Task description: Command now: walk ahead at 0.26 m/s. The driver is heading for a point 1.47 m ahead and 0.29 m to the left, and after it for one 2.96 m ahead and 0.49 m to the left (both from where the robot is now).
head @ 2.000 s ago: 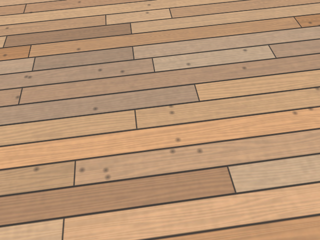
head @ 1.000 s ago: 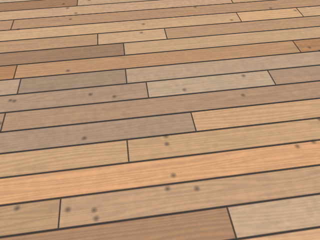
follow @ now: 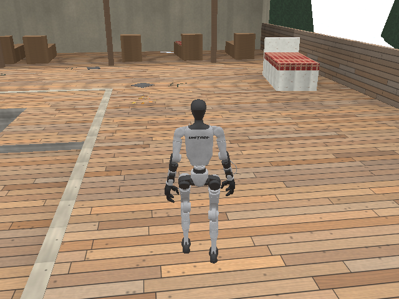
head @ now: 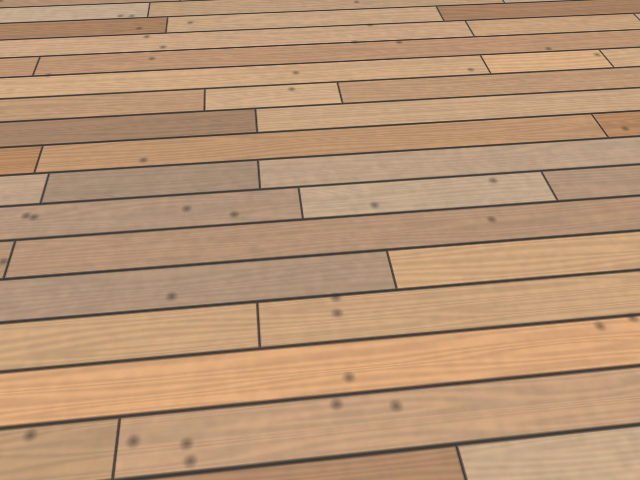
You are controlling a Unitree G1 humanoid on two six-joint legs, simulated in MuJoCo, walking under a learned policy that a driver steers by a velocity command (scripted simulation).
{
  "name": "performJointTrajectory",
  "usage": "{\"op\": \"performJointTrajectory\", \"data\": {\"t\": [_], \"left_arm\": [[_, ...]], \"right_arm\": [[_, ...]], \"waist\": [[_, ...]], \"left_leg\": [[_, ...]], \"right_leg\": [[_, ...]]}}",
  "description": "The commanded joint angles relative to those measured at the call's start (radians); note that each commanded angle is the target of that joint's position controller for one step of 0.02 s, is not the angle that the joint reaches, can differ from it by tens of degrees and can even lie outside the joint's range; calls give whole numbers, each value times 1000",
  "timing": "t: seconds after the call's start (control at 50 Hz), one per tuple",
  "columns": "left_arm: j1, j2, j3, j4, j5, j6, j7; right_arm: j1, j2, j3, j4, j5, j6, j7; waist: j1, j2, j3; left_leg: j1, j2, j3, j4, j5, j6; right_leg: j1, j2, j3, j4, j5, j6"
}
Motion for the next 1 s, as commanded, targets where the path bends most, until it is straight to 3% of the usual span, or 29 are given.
{"op": "performJointTrajectory", "data": {"t": [0.02, 0.06, 0.1, 0.12, 0.14, 0.16, 0.18, 0.22, 0.24, 0.3, 0.36, 0.42, 0.5, 0.54, 0.58, 0.6, 0.62, 0.64, 0.66, 0.68, 0.7, 0.74, 0.78, 0.84, 0.9, 0.92, 0.94, 0.96, 1.0], "left_arm": [[46, 153, 34, -35, -5, -32, -3], [10, 161, 36, -47, -14, -29, -12], [-17, 176, 36, -60, -10, -25, -19], [-57, 159, 28, -75, -9, -31, -21], [-71, 79, 7, -121, -4, -45, -21], [-91, 55, 4, -143, -19, -65, -21], [-116, 85, 11, -157, -45, -78, -28], [-143, 112, 22, -157, -33, -85, -31], [-140, 129, 34, -154, -19, -78, -29], [-149, 108, 40, -151, -13, -53, -38], [-289, 87, 33, -209, -4, -46, -40], [-416, 65, 16, -251, -3, -55, -50], [-477, 82, 12, -276, -6, -55, -70], [-397, 137, 30, -257, 2, -59, -74], [-183, 206, 60, -185, 17, -68, -70], [-76, 278, 71, -160, 45, -66, -63], [-65, 281, 58, -152, 49, -56, -66], [-73, 214, 44, -160, 29, -47, -70], [-201, 191, 35, -181, 12, -43, -67], [-293, 149, 18, -196, 10, -42, -62], [-344, 122, 7, -200, 20, -43, -59], [-373, 123, 7, -183, 46, -39, -59], [-362, 135, 9, -174, 58, -38, -51], [-358, 159, 13, -172, 38, -23, -35], [-348, 132, 4, -153, 16, -2, -24], [-319, 120, 0, -139, 17, 1, -24], [-278, 125, 4, -133, 17, 5, -21], [-260, 120, 6, -131, 17, 10, -14], [-247, 119, 7, -120, 24, 13, -7]], "right_arm": [[-158, -77, -11, -113, 17, -61, 23], [-115, -72, -16, -101, 18, -77, 35], [103, -87, -41, -14, 14, -73, 37], [244, -130, -63, 17, 12, -70, 34], [382, -258, -90, 22, 7, -73, 27], [380, -211, -62, 26, -15, -88, 37], [262, -170, -41, -5, -14, -102, 37], [111, -110, -13, -56, -16, -106, 49], [90, -95, -5, -65, -20, -105, 51], [162, -96, 4, -49, -25, -93, 37], [200, -133, 1, -54, -29, -86, 17], [190, -145, 2, -76, -34, -72, 3], [243, -152, -3, -56, -19, -56, -1], [203, -164, -11, -66, -19, -50, -4], [178, -163, -11, -77, -18, -43, -1], [237, -115, 4, -95, -44, -47, 4], [410, 3, 39, -61, -30, -55, 16], [377, -80, 16, -38, -6, -60, 22], [252, -112, 5, -82, 13, -56, 20], [175, -112, 3, -100, 4, -44, 7], [148, -113, -6, -104, -9, -27, -8], [186, -77, -5, -98, -19, 3, -22], [186, -55, 1, -98, -22, 15, -35], [152, -80, -3, -101, -27, 31, -34], [130, -89, -9, -97, -50, 39, -23], [116, -100, -8, -108, -56, 37, -24], [91, -154, -16, -115, -49, 34, -29], [68, -160, -21, -102, -36, 25, -27], [23, -108, -12, -101, -37, 1, -23]], "waist": [[17, -119, 243], [-19, -90, 193], [-110, -78, 98], [-182, -3, 42], [-206, 295, -40], [-175, 298, -89], [-120, 193, 10], [-60, 69, 89], [-39, 71, 98], [-29, 80, 100], [-47, 55, 121], [-67, 71, 138], [-68, 111, 105], [-9, 139, 40], [96, 102, -88], [82, -40, -238], [7, -264, -437], [40, -140, -470], [20, -103, -288], [-4, -21, -177], [-28, -6, -115], [-76, -63, -77], [-83, -92, -80], [-76, -93, -112], [-89, -83, -33], [-80, -53, 18], [-34, 26, 64], [-8, 128, 86], [9, 169, 76]], "left_leg": [[-338, 82, -46, 64, -87, 37], [-127, 39, 27, -120, 4, 34], [273, -71, 113, -202, 178, 14], [427, -6, -3, -256, 160, 44], [587, 268, -483, -462, 29, 179], [581, 387, -818, -610, -58, 261], [507, 397, -735, -597, -120, 240], [365, 307, -462, -610, 1, 166], [312, 259, -355, -622, 102, 135], [283, 197, -199, -642, 334, 124], [300, 203, -156, -659, 448, 141], [235, 153, -54, -638, 663, 109], [318, 181, -33, -544, 787, 94], [393, 198, -46, -438, 925, 66], [375, 126, -14, -163, 938, 11], [140, 57, 3, 118, 532, -26], [-96, -91, -53, 480, -288, -74], [-94, -66, -202, 570, -286, -73], [-176, -15, -148, 569, -228, -75], [-171, 31, -115, 510, -157, -80], [-118, 62, -114, 440, -104, -83], [34, 76, -92, 281, -62, -78], [86, 64, -69, 122, -68, -80], [167, 56, -50, -52, 104, -71], [255, 37, -22, -202, 198, -34], [225, 71, -64, -293, 180, -12], [139, 108, -106, -355, 60, 16], [-15, 97, -117, -405, -113, 26], [-89, 90, -119, -467, -123, -11]], "right_leg": [[5, -339, 395, -314, -158, -200], [-59, -259, 257, -263, -46, -151], [-248, -171, 148, -120, 158, -114], [-333, -111, 64, 111, 314, -71], [-547, 26, -58, 530, 166, 16], [-651, 60, 107, 772, -119, 4], [-748, -11, 154, 871, -69, -33], [-733, -102, 122, 806, 126, -70], [-676, -131, 112, 736, 179, -70], [-638, -140, 64, 639, 250, -37], [-709, -140, 48, 470, 337, 3], [-583, -80, -12, 216, 448, 15], [-476, -32, -13, 85, 478, -13], [-383, -1, -1, 48, 444, -51], [-99, 15, -8, -42, 633, -95], [233, -180, 173, 79, 1069, -161], [482, -444, 522, 40, 1236, -376], [379, -393, 563, -49, 990, -358], [220, -350, 434, -98, 797, -305], [55, -301, 349, -150, 673, -256], [-92, -271, 286, -190, 605, -231], [-277, -207, 192, -238, 516, -200], [-316, -189, 153, -249, 500, -212], [-327, -195, 174, -283, 176, -198], [-427, -145, 157, -302, -185, -101], [-428, -119, 145, -279, -219, -57], [-394, -70, 103, -232, -162, -24], [-266, -22, 41, -183, -46, -6], [-125, -19, 27, -104, 103, -11]]}}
